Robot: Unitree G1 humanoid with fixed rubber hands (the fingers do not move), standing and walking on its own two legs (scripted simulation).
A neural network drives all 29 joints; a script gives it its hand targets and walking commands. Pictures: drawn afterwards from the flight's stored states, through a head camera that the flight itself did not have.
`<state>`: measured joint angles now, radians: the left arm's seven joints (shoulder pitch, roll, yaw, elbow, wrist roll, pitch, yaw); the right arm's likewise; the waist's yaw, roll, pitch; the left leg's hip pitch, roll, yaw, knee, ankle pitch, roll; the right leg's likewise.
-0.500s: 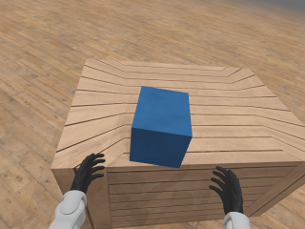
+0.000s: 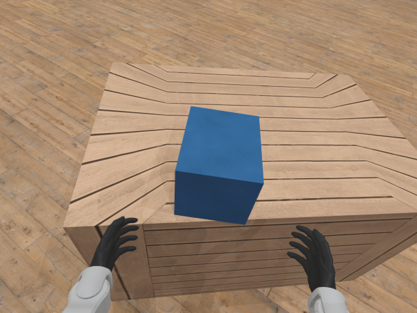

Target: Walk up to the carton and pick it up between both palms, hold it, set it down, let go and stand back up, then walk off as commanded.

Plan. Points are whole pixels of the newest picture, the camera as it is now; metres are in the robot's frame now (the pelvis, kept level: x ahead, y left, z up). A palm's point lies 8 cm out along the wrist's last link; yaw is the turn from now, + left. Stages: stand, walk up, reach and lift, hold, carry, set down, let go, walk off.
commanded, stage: set down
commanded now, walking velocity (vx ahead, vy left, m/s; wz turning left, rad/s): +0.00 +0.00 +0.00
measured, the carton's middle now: (217, 164) +0.48 -0.04 -0.01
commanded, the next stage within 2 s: let go in 1.34 s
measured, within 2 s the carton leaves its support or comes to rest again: neither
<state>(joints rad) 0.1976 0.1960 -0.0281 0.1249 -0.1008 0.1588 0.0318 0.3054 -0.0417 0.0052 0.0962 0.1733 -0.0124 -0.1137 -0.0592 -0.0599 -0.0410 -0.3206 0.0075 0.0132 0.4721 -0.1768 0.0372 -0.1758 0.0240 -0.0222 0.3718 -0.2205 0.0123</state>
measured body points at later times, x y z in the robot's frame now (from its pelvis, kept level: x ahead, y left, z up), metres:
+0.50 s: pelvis +0.01 +0.00 +0.00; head +0.01 +0.03 +0.45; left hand +0.23 +0.19 -0.03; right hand +0.19 -0.22 +0.00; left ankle +0.04 +0.09 -0.74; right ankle -0.02 -0.13 -0.74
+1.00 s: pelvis +0.01 -0.01 +0.00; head +0.03 +0.02 +0.45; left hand +0.21 +0.20 -0.06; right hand +0.19 -0.23 -0.03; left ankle +0.04 +0.09 -0.74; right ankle -0.02 -0.13 -0.74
